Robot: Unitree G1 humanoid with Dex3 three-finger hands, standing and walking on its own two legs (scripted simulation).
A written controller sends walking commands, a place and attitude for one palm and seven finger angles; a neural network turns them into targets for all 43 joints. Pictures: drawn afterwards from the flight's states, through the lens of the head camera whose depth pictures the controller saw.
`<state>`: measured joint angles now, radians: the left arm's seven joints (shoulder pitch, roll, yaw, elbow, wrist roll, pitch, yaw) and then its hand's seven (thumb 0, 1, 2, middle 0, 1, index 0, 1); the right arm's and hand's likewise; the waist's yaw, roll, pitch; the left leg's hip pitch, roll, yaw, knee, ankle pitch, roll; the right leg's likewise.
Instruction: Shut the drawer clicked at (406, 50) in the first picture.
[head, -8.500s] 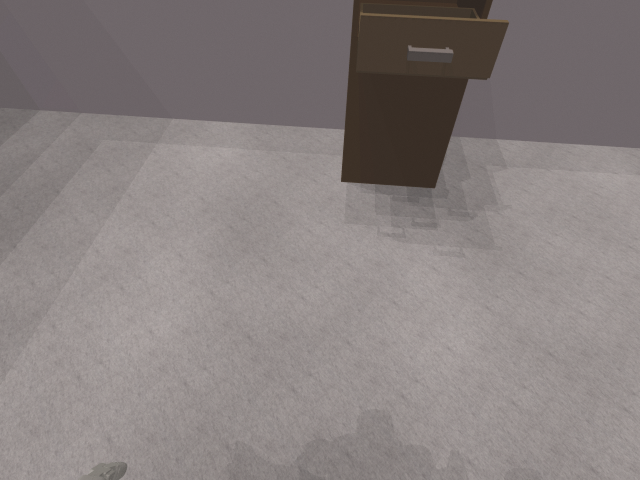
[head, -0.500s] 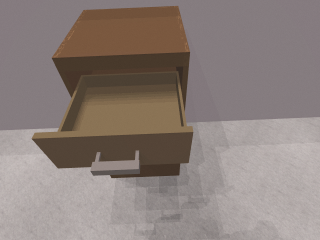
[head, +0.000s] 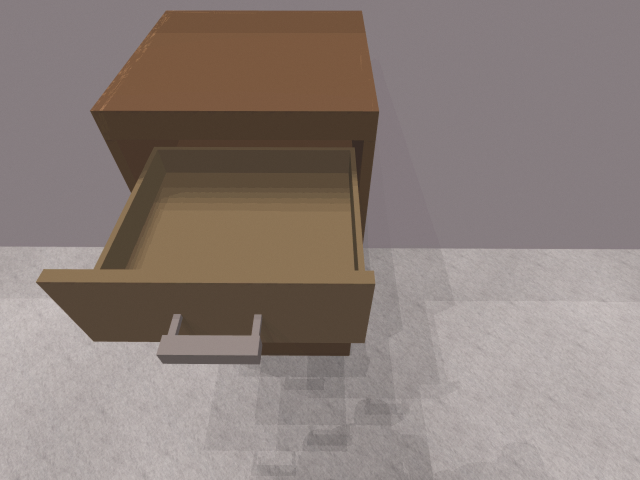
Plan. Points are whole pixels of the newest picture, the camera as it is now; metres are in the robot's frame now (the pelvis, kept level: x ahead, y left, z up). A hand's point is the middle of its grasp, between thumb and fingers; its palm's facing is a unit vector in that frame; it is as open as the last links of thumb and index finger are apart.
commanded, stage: raise the hand and make a fist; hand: left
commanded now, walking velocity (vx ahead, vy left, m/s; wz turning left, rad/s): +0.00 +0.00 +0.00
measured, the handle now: (214, 334) +0.29 +0.17 +0.00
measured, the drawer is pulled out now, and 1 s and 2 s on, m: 0.29 0.30 0.30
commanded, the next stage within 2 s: bring the fist close to the handle in 1.84 s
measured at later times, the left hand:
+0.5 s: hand out of the picture +0.12 +0.16 -0.01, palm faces +0.08 -1.00 -0.02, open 5.4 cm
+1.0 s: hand (180, 475) +0.12 +0.15 +0.05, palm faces +0.07 -1.00 -0.03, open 3.2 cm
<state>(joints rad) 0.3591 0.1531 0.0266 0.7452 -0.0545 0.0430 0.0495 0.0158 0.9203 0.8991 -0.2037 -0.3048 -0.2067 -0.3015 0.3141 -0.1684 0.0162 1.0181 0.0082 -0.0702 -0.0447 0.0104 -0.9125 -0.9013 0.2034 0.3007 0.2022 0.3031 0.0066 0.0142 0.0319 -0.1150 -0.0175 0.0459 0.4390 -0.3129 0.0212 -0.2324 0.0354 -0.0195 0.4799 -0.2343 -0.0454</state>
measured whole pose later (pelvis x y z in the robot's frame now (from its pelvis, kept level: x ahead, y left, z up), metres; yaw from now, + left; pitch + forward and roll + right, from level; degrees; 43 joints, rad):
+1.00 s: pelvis -0.02 +0.01 -0.06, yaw +3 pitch +9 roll -1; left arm 0.78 0.16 -0.04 -0.45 -0.16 -0.33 -0.10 0.02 0.90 0.90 -1.09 -1.27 -1.09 -1.26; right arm 0.26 -0.24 -0.02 0.46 0.04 -0.24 -0.02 0.02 -0.91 -0.90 0.20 0.30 0.20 0.30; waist 0.01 0.04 -0.12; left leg -0.60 -0.03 -0.01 0.98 -0.53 0.04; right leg -0.67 0.01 -0.09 0.94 -0.43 -0.04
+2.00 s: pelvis -0.02 +0.00 -0.04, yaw +4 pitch +3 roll -1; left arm 0.81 0.17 -0.07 -0.63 -0.16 -0.16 -0.10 0.02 0.89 0.90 -1.40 -1.60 -1.40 -1.60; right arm 0.25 -0.23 0.04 0.47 0.05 -0.28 -0.01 0.02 -0.90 -0.90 0.20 0.30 0.20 0.30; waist 0.04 0.07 -0.10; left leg -0.42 -0.02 -0.02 0.86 -0.49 0.02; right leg -0.49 0.01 -0.10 0.82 -0.39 -0.05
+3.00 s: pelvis -0.02 +0.00 -0.07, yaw +3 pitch +12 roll -1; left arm 0.44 0.13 -0.08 -0.17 -0.11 -0.32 -0.01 0.02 0.90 0.90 -1.40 -1.60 -1.40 -1.60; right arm 0.26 -0.25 0.03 0.45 0.01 -0.17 0.01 0.02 -0.90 -0.90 0.21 0.30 0.20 0.30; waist -0.02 0.04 -0.12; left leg -0.70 -0.03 -0.01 1.04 -0.55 0.02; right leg -0.77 0.01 -0.09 1.00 -0.45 -0.05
